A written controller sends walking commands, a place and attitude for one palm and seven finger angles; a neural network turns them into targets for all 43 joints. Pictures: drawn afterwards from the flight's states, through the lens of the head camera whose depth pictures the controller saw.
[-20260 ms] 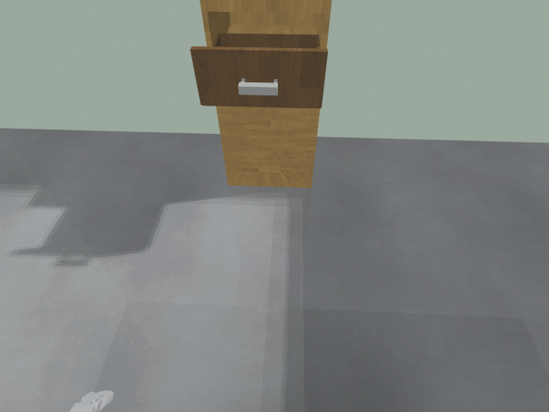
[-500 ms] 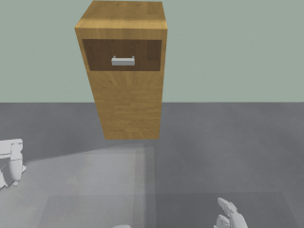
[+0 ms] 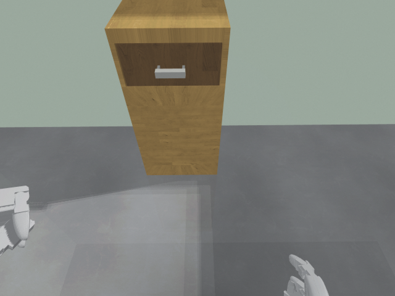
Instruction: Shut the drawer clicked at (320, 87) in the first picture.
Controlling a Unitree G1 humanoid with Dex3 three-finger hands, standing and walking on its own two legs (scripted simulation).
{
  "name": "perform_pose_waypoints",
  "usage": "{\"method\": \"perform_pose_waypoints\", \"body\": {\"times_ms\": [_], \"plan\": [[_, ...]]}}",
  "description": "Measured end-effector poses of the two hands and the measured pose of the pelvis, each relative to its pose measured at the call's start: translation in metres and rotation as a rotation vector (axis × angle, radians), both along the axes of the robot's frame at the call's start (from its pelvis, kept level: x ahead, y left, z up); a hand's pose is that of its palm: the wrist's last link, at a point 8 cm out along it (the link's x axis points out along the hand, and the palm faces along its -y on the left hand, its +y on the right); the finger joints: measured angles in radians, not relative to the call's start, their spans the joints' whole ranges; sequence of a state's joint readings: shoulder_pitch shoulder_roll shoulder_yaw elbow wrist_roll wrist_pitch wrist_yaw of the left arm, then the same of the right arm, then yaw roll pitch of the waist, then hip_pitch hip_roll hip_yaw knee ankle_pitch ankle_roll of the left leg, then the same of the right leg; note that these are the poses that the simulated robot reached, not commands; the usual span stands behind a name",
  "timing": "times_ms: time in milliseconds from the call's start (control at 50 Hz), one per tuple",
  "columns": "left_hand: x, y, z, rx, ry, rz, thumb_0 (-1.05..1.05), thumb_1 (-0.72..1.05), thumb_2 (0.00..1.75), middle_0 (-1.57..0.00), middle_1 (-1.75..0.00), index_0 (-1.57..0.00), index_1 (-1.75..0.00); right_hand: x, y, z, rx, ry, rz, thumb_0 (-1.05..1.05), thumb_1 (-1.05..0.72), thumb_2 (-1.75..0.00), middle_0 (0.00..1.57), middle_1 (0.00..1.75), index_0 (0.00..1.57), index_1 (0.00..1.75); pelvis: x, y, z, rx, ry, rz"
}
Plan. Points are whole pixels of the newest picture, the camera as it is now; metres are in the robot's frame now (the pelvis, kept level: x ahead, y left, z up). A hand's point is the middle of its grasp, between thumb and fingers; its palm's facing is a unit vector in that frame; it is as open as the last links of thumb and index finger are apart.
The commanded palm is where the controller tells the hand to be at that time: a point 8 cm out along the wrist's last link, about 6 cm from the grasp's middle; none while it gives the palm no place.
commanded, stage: let the arm hang, fingers relaxed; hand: left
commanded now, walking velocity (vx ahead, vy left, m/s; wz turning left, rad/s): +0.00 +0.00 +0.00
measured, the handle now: (170, 70) +0.89 +0.16 -0.02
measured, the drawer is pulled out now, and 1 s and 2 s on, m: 0.00 0.00 0.00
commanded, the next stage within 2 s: look to check the result in 1.12 s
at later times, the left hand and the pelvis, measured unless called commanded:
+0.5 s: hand out of the picture -0.03 +0.22 -0.17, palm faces +0.04 -0.97 -0.23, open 4.3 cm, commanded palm none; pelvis -0.01 +0.01 +0.01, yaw +2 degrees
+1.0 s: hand out of the picture +0.04 +0.20 -0.16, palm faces +0.02 -0.97 -0.23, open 7.3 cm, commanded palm none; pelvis +0.00 +0.01 +0.01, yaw +0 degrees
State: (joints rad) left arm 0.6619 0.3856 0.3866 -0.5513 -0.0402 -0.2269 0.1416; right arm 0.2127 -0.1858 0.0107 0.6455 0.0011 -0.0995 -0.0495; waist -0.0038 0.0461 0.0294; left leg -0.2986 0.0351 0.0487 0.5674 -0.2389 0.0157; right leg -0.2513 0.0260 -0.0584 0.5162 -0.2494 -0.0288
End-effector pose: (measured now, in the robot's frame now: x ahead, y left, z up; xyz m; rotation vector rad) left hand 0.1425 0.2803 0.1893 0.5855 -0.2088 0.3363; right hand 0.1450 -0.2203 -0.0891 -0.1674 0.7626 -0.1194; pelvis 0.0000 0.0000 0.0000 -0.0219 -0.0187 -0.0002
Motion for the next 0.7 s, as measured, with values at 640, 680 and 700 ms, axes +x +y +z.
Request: {"method": "perform_pose_waypoints", "body": {"times_ms": [640,680,700], "plan": [[-0.182,-0.003,-0.314,-0.553,1.536,0.394,0.01,0.91,0.90,-0.49,-0.63,-0.49,-0.62,-0.149,0.002,-0.047,-0.009,0.633,-0.059,0.00,-0.91,-0.90,0.20,0.30,0.20,0.30,-0.010,0.019,0.008,0.009,-0.003,0.021],[-0.176,-0.002,-0.313,-0.547,1.527,0.394,0.01,0.91,0.90,-0.42,-0.55,-0.42,-0.54,-0.152,0.005,-0.049,0.003,0.639,-0.063,0.00,-0.91,-0.90,0.20,0.30,0.20,0.30,-0.009,0.019,0.009,0.011,-0.004,0.019],[-0.173,-0.002,-0.312,-0.544,1.520,0.392,0.01,0.91,0.90,-0.39,-0.51,-0.38,-0.51,-0.152,0.006,-0.050,0.008,0.640,-0.065,0.00,-0.91,-0.90,0.20,0.30,0.20,0.30,-0.008,0.019,0.009,0.012,-0.005,0.018]]}}
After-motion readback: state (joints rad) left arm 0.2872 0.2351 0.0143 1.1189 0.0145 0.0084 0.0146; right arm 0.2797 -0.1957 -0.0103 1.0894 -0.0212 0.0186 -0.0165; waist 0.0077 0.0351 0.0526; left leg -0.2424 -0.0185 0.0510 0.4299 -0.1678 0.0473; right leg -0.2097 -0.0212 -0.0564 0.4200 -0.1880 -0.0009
